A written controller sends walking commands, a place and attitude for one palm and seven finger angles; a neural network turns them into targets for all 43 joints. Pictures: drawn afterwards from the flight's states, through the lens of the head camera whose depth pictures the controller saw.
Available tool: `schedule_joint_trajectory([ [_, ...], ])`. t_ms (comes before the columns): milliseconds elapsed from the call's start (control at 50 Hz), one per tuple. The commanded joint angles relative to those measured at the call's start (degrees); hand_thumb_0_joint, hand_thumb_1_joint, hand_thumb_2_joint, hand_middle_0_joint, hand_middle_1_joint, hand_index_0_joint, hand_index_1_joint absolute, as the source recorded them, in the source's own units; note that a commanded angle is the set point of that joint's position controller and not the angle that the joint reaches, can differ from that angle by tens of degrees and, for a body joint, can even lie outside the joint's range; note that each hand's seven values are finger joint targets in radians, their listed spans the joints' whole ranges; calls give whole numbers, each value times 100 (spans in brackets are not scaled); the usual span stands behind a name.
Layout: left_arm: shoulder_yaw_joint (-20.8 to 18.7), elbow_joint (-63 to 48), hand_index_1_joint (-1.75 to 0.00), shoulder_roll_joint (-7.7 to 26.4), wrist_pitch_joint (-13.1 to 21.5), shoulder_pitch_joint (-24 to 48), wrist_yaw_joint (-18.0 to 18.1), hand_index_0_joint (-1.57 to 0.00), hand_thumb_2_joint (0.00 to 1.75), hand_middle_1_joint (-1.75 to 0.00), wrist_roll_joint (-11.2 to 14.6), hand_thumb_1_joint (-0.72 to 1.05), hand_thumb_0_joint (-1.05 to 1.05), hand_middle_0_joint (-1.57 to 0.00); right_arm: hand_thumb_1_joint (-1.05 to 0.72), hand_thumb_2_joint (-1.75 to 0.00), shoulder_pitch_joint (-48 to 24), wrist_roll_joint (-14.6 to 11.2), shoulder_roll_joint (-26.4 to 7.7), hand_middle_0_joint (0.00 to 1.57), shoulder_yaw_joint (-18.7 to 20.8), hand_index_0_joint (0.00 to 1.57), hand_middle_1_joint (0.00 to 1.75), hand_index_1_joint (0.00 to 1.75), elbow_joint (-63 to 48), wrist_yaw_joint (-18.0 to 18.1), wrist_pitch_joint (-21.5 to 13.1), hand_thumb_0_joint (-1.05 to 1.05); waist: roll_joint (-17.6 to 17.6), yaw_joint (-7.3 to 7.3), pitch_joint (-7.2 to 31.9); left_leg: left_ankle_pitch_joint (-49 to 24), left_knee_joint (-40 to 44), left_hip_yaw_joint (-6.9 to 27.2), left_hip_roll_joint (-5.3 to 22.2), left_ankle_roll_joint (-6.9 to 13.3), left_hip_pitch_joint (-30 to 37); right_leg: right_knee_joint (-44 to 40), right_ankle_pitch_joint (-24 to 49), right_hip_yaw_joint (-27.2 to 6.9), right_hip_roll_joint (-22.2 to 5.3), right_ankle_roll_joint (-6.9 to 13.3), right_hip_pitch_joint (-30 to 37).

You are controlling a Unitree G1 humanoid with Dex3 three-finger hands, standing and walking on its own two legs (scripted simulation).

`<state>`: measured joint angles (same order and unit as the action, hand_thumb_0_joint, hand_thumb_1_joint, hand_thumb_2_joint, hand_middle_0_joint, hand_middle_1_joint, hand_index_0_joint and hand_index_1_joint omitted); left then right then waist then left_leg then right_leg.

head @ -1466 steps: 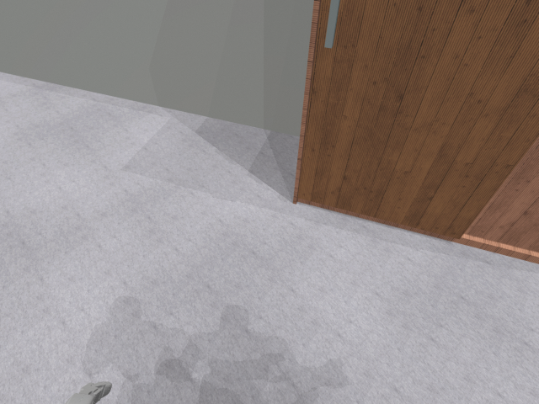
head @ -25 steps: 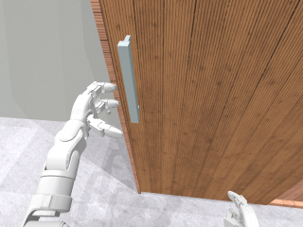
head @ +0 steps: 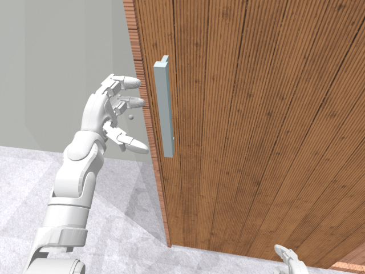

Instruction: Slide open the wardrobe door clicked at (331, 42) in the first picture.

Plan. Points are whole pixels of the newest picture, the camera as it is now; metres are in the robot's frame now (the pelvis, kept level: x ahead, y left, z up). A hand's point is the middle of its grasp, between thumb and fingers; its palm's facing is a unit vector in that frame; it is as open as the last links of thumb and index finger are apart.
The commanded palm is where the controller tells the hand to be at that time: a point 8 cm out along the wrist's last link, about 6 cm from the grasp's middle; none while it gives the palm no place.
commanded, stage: move the hooked fingers beside the handle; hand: left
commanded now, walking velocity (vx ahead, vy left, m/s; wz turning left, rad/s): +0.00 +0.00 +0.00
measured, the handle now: (167, 111) +0.43 +0.07 +0.17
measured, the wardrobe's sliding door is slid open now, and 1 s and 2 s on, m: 0.00 0.00 0.00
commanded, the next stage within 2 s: feel for the door with the fingertips in 0.18 s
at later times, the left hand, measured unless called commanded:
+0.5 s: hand (141, 137) +0.36 +0.12 +0.15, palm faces -0.15 -0.99 -0.02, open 14.0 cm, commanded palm +0.34 +0.17 +0.18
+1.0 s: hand (148, 124) +0.36 +0.10 +0.18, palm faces -0.12 -0.99 +0.01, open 14.0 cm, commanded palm +0.35 +0.16 +0.18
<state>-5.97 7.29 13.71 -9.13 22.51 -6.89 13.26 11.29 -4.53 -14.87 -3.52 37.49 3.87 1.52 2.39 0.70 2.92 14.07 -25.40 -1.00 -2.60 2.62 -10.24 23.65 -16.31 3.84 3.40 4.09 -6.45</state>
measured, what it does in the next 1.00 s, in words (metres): stands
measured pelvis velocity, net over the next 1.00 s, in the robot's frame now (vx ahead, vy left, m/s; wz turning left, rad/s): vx -0.01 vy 0.01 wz -0.01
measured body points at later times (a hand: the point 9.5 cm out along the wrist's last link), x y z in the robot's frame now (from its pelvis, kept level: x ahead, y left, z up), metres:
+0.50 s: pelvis -0.01 +0.01 +0.00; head -0.02 -0.02 +0.45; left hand +0.36 +0.17 +0.15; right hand +0.16 -0.23 -0.10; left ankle +0.00 +0.09 -0.74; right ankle -0.04 -0.07 -0.74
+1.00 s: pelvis -0.01 +0.01 +0.00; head -0.03 -0.01 +0.45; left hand +0.36 +0.15 +0.18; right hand +0.16 -0.23 -0.09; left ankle +0.00 +0.09 -0.74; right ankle -0.04 -0.07 -0.74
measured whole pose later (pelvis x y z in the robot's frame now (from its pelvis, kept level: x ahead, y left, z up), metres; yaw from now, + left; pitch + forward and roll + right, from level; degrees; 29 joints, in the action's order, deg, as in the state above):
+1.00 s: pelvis -0.01 +0.01 +0.00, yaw +0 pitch -2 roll +0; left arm -2.8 13.4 9.8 -14.8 26.8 -2.9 12.9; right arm 9.7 -3.9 -14.1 -4.0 36.0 3.7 3.6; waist 2.6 -0.2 1.2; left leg 12.4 -24.0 -1.4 -2.7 3.1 -10.0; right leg 22.6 -14.7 3.4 3.2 3.8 -6.5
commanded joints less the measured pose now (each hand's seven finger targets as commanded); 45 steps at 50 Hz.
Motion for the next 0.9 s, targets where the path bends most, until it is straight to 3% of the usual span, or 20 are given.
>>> schedule_joint_trajectory([
  [0,-303,1306,-120,630,-1190,1441,-109,-30,30,-120,58,-50,0,-30,-90,-90,-768,-116,-790,20,182,20,30,30,-904,87,74,0,-913,-94,-180,-550,245,231,188,56,117,-645,1062,-480,-376,-497,-806],
  [60,-560,362,-120,821,-928,1672,-133,-30,30,-120,136,-50,0,-30,-90,-90,-804,-43,-724,20,250,20,30,30,-1174,56,68,0,-675,17,710,-1108,88,226,184,63,357,-368,1713,-444,-361,-423,-404],
  [100,-892,-1573,-120,1302,-95,2696,-28,-30,30,-120,183,-50,0,-30,-90,-90,-961,33,-581,20,249,20,30,30,-1478,34,-96,0,-268,115,2011,-1845,36,253,128,85,845,-144,2583,-546,-371,-290,392],
  [140,-982,-2839,-120,1514,760,3186,102,-30,30,-120,139,-50,0,-30,-90,-90,-908,103,-470,20,219,20,30,30,-1508,20,-300,0,229,90,2780,-2524,-24,277,128,68,1339,68,3088,-550,-346,-231,681],
  [160,-1118,-2960,-120,1718,1042,3084,185,-30,30,-120,112,-50,0,-30,-90,-90,-778,126,-453,20,207,20,30,30,-1415,15,-378,0,208,54,2759,-2730,-41,301,203,36,1464,81,3118,-520,-308,-234,552],
  [180,-1107,-2838,-120,1624,1185,2882,202,-30,30,-120,103,-50,0,-30,-90,-90,-714,160,-479,20,218,20,30,30,-1307,6,-428,0,283,22,2831,-2871,-44,307,221,28,1583,89,3133,-505,-288,-235,519],
  [220,-874,-1963,-120,1358,1029,2535,164,-30,30,-120,26,-50,0,-30,-90,-90,-703,116,-500,20,220,20,30,30,-1079,10,-420,0,158,-85,2230,-2637,-43,254,251,29,1444,-28,2965,-462,-259,-270,287],
  [280,-162,97,-120,603,-46,1807,-99,-30,30,-120,1,-50,0,-30,-90,-90,-699,-17,-627,20,215,20,30,30,-859,46,-206,0,-400,-277,307,-1309,118,200,261,50,598,-423,1971,-400,-270,-392,-617],
  [320,121,618,-120,304,-736,1641,-262,-30,30,-120,43,-50,0,-30,-90,-90,-772,-118,-692,20,208,20,30,30,-937,53,-73,0,-419,-246,-154,-732,168,262,247,49,321,-546,1339,-421,-290,-458,-935],
  [360,235,487,-120,117,-1058,1685,-331,-30,30,-120,100,-50,0,-30,-90,-90,-833,-136,-717,20,241,20,30,30,-1059,45,-43,0,-326,-179,88,-753,99,295,241,72,447,-486,1277,-417,-313,-489,-954],
  [400,205,-477,-120,181,-911,2182,-265,-30,30,-120,167,-50,0,-30,-90,-90,-914,-91,-657,20,239,20,30,30,-1247,26,-93,0,-354,-144,839,-1120,63,400,227,73,713,-331,1498,-358,-307,-358,-632],
  [460,-215,-2106,-120,742,-103,3055,72,-30,30,-120,193,-50,0,-30,-90,-90,-983,34,-571,20,232,20,30,30,-1364,20,-270,0,-325,-55,1907,-1838,11,469,246,38,1269,-146,1993,-375,-275,-227,-148],
  [500,-384,-2455,-120,756,390,3157,350,-30,30,-120,159,-50,0,-30,-90,-90,-896,129,-497,20,224,20,30,30,-1291,-5,-396,0,-346,-6,2415,-2319,23,480,247,4,1566,-28,2301,-371,-243,-214,108],
  [520,-469,-2400,-120,765,523,2912,467,-30,30,-120,133,-50,0,-30,-90,-90,-846,166,-483,20,220,20,30,30,-1225,-28,-427,0,-420,41,2469,-2490,14,434,245,-3,1540,9,2504,-381,-243,-230,238],
  [560,-706,-1662,-120,974,443,2236,652,-30,30,-120,-17,-50,0,-30,-90,-90,-768,175,-502,20,220,20,30,30,-1067,-74,-322,0,-574,150,2041,-2315,66,310,257,2,1180,-60,2557,-400,-260,-248,313],
  [620,67,-1120,-120,253,-15,2357,647,-30,30,-120,-168,-50,0,-30,-90,-90,-927,106,-473,20,172,20,30,30,-1051,-84,-157,0,-426,-72,980,-1604,186,218,243,36,858,-341,2050,-415,-271,-288,-139],
  [660,28,-692,-120,366,-283,2402,580,-30,30,-120,-223,-50,0,-30,-90,-90,-922,76,-543,20,190,20,30,30,-987,-39,-49,0,-370,-118,603,-1281,217,239,259,42,775,-499,1639,-420,-268,-299,-359],
  [740,327,-758,-120,89,-531,2664,292,-30,30,-120,-100,-50,0,-30,-90,-90,-985,47,-504,20,150,20,30,30,-1089,13,9,0,-47,-191,815,-1368,194,314,218,36,943,-482,1711,-406,-266,-264,-370],
  [840,-80,-1089,-120,410,-268,2912,257,-30,30,-120,75,-50,0,-30,-90,-90,-985,78,-508,20,174,20,30,30,-1143,29,-66,0,-385,-98,1495,-1656,191,349,211,30,1106,-354,1982,-388,-259,-234,-36],
  [880,11,-998,-120,313,-126,3074,349,-30,30,-120,51,-50,0,-30,-90,-90,-948,84,-503,20,173,20,30,30,-1094,27,-75,0,-465,-130,1419,-1633,221,367,233,27,1107,-351,1871,-365,-250,-233,-114],
])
